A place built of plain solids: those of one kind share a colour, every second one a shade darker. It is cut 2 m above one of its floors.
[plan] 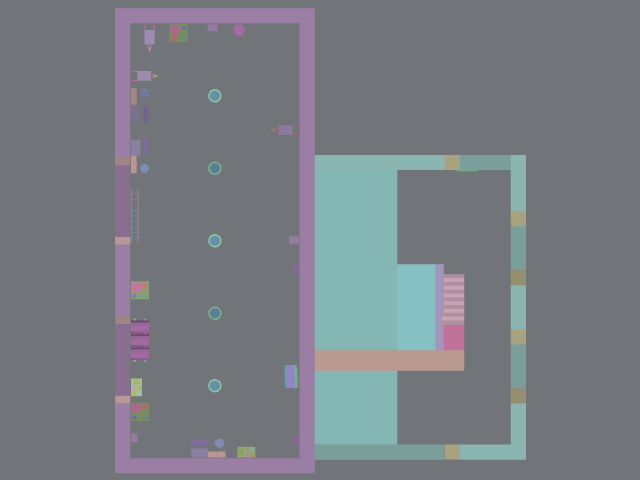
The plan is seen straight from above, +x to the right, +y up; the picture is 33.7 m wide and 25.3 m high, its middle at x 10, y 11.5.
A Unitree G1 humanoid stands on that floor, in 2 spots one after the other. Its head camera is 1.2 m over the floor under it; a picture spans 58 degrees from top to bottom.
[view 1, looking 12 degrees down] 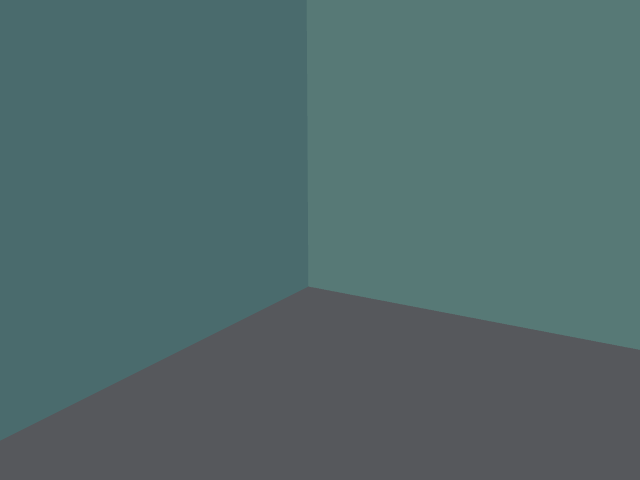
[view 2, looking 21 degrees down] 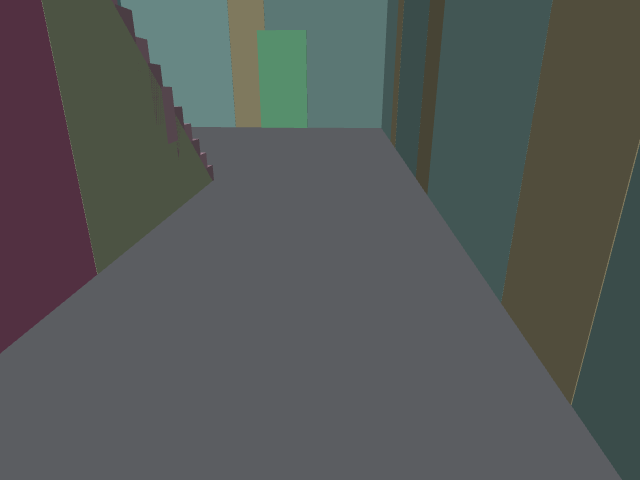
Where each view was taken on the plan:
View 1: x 17.16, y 12.19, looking -149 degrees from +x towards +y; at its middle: floor_gallery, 3.68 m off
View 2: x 19.15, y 4.61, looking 93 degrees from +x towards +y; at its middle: ground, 3.35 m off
